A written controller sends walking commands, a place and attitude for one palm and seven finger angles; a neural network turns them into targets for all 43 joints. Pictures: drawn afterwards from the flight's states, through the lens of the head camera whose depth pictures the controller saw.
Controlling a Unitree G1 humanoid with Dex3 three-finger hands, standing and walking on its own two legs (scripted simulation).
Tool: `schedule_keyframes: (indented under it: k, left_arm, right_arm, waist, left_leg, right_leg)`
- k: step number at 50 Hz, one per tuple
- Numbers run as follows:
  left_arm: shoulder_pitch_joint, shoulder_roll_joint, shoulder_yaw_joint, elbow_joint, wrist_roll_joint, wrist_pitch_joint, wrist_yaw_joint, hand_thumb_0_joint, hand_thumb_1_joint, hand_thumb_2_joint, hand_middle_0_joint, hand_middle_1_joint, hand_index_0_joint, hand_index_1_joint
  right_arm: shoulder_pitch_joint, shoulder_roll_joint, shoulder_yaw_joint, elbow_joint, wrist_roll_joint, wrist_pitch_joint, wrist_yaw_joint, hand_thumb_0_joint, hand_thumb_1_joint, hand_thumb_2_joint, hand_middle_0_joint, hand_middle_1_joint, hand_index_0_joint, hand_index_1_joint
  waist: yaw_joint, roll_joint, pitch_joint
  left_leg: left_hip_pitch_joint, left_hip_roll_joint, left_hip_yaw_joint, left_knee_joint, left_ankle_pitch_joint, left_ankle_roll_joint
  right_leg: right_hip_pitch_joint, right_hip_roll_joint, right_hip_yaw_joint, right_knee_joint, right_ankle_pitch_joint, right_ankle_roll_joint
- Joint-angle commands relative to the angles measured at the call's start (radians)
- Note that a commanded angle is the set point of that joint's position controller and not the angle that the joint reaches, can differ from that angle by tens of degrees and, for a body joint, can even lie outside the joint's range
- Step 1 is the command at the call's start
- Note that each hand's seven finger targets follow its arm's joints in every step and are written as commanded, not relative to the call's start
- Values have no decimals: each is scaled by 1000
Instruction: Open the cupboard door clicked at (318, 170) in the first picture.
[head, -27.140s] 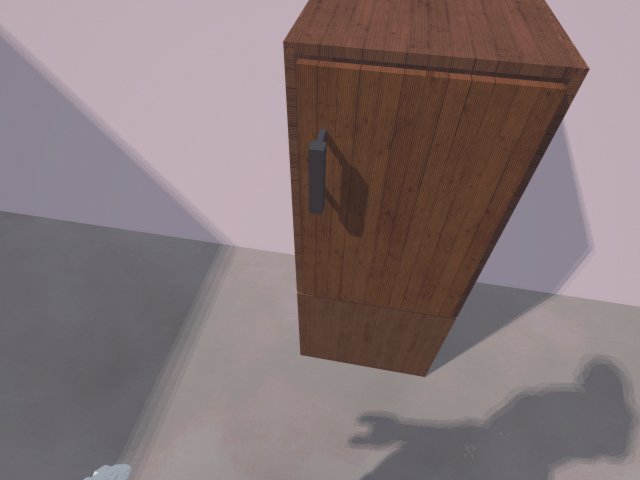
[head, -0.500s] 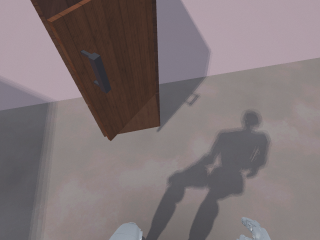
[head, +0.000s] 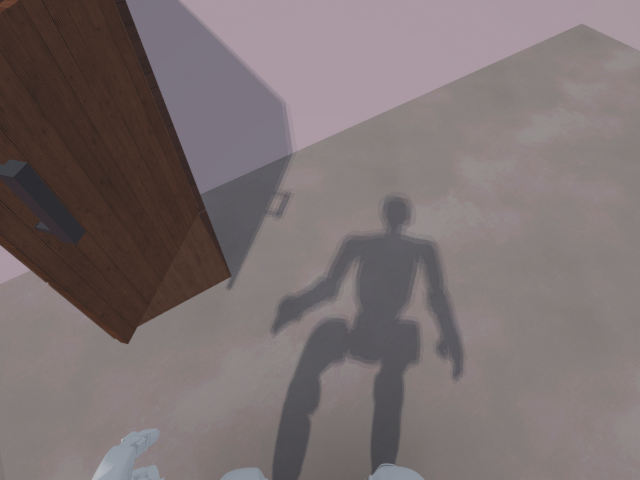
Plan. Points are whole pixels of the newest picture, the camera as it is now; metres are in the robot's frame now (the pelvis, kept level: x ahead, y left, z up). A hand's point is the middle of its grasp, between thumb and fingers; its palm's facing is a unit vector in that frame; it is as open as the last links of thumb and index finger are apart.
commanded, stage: walk to a spot facing it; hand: left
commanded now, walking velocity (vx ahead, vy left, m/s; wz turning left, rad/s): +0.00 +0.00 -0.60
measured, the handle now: (31, 203) +0.42 +0.40 +0.08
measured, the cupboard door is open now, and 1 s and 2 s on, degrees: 43 43 43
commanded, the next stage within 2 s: none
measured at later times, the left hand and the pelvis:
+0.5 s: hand (217, 429) +0.19 +0.16 -0.14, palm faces -0.34 -0.91 -0.22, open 7.4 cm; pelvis +0.02 +0.00 +0.02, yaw -20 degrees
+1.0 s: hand (277, 363) +0.29 +0.09 -0.15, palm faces -0.60 -0.79 -0.16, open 7.4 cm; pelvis +0.11 -0.03 +0.03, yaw -38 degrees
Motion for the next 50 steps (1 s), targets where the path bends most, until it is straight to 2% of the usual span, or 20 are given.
schedule_keyframes:
  k: [1,10,12,13,16,18,20,23,24,25,26,27,30,38,39,41,42,43,46,50]
  left_arm:
    - [109,195,54,-41,1,5,47,0,900,900,-200,-300,-200,-300]
    - [-28,137,38,-83,-3,23,29,0,900,900,-200,-300,-200,-300]
    - [-8,46,20,-123,-16,26,13,0,900,900,-200,-300,-200,-300]
    - [-25,77,28,-133,-7,14,2,0,900,900,-200,-300,-200,-300]
    - [1,42,36,-76,2,20,-15,0,900,900,-200,-300,-200,-300]
    - [-2,9,23,-72,0,21,-18,0,900,900,-200,-300,-200,-300]
    - [-27,2,15,-74,-4,12,-14,0,900,900,-200,-300,-200,-300]
    - [32,20,17,-56,-4,3,-7,0,900,900,-200,-300,-200,-300]
    - [84,50,26,-37,-4,0,-2,0,900,900,-200,-300,-200,-300]
    - [143,139,45,-21,6,-6,10,0,900,900,-200,-300,-200,-300]
    - [213,229,63,4,3,-8,21,0,900,900,-200,-300,-200,-300]
    - [241,240,66,5,-5,-4,26,0,900,900,-200,-300,-200,-300]
    - [126,138,52,-12,1,-14,41,0,900,900,-200,-300,-200,-300]
    - [61,141,55,-8,6,-33,15,0,900,900,-200,-300,-200,-300]
    - [37,108,48,-21,3,-33,11,0,900,900,-200,-300,-200,-300]
    - [5,8,24,-86,-11,-35,-6,0,900,900,-200,-300,-200,-300]
    - [-50,39,35,-98,4,-45,-19,0,900,900,-200,-300,-200,-300]
    - [-43,44,37,-79,12,-49,-22,0,900,900,-200,-300,-200,-300]
    - [1,-11,26,-36,16,-31,-46,0,900,900,-200,-300,-200,-300]
    - [-55,-49,4,-38,10,-23,-49,0,900,900,-200,-300,-200,-300]
  right_arm:
    - [-87,-94,-25,-108,8,-27,-5,0,-900,-900,200,300,200,300]
    - [120,-76,-22,-30,7,-42,-4,0,-900,-900,200,300,200,300]
    - [144,-241,-50,-54,-21,-58,-21,0,-900,-900,200,300,200,300]
    - [103,-247,-50,-77,-18,-64,-21,0,-900,-900,200,300,200,300]
    - [-7,-161,-28,-80,-22,-68,-18,0,-900,-900,200,300,200,300]
    - [12,-145,-27,-71,-24,-63,-21,0,-900,-900,200,300,200,300]
    - [87,-152,-36,-44,-23,-61,-17,0,-900,-900,200,300,200,300]
    - [88,-170,-47,-39,-12,-52,-7,0,-900,-900,200,300,200,300]
    - [65,-159,-50,-46,-7,-48,-4,0,-900,-900,200,300,200,300]
    - [53,-104,-41,-72,3,-43,2,0,-900,-900,200,300,200,300]
    - [-36,-46,-21,-122,6,-39,5,0,-900,-900,200,300,200,300]
    - [-92,-58,-18,-139,3,-36,5,0,-900,-900,200,300,200,300]
    - [-115,-72,-34,-107,-2,-41,15,0,-900,-900,200,300,200,300]
    - [12,-34,-33,-69,-1,-72,30,0,-900,-900,200,300,200,300]
    - [102,-65,-37,-39,-2,-84,17,0,-900,-900,200,300,200,300]
    - [301,-243,-66,-3,-33,-102,-10,0,-900,-900,200,300,200,300]
    - [274,-239,-59,-13,-29,-106,-10,0,-900,-900,200,300,200,300]
    - [215,-199,-47,-35,-29,-109,-4,0,-900,-900,200,300,200,300]
    - [127,-95,-14,-30,-19,-127,-4,0,-900,-900,200,300,200,300]
    - [212,-81,-12,19,-18,-131,-3,0,-900,-900,200,300,200,300]
  waist:
    - [70,-298,-185]
    - [-56,-106,-147]
    - [-56,299,-131]
    - [-36,162,-124]
    - [20,196,-124]
    - [5,209,-139]
    - [-30,200,-184]
    - [-8,194,-191]
    - [22,151,-199]
    - [47,-92,-213]
    - [106,-335,-189]
    - [139,-265,-153]
    - [62,-214,-138]
    - [-28,-156,-80]
    - [-69,-81,-109]
    - [-138,346,-158]
    - [-124,151,-107]
    - [-80,73,-86]
    - [-9,146,-56]
    - [-27,134,-114]
  left_leg:
    - [-293,-21,-97,303,-27,-1]
    - [183,-76,-64,-382,221,24]
    - [173,354,-565,-697,32,209]
    - [57,403,-575,-690,63,270]
    - [59,219,-230,-595,360,187]
    - [115,177,-88,-520,565,158]
    - [197,188,-61,-456,743,160]
    - [173,189,-1,-369,720,113]
    - [101,167,22,-294,627,74]
    - [-116,78,102,-125,332,17]
    - [-318,-45,94,78,-154,-15]
    - [-372,-35,-33,172,-122,0]
    - [-343,-17,-70,204,56,-9]
    - [114,-111,3,-297,199,7]
    - [288,-91,-13,-411,197,17]
    - [450,391,-631,-721,-237,194]
    - [346,433,-682,-753,-222,256]
    - [266,387,-586,-724,-160,242]
    - [239,219,-181,-684,261,147]
    - [310,187,20,-622,558,142]
  right_leg:
    - [251,-283,420,-286,313,-203]
    - [-140,-99,336,-226,-60,-59]
    - [-299,90,55,224,-324,51]
    - [-233,-1,89,355,-282,51]
    - [-195,-24,22,428,-196,73]
    - [-134,-12,-39,279,-192,75]
    - [-79,10,-70,145,-200,63]
    - [69,26,-98,-96,-36,41]
    - [185,2,-62,-214,97,23]
    - [372,-185,190,-297,233,-45]
    - [399,-386,449,-365,304,-165]
    - [359,-377,474,-366,173,-215]
    - [288,-259,378,-357,59,-181]
    - [-57,-145,353,-353,-297,-134]
    - [-160,-94,312,-258,-289,-99]
    - [-460,74,33,325,-355,10]
    - [-475,-21,98,464,-274,2]
    - [-460,-52,82,542,-203,4]
    - [-425,-93,26,523,1,37]
    - [-347,-81,-43,306,46,35]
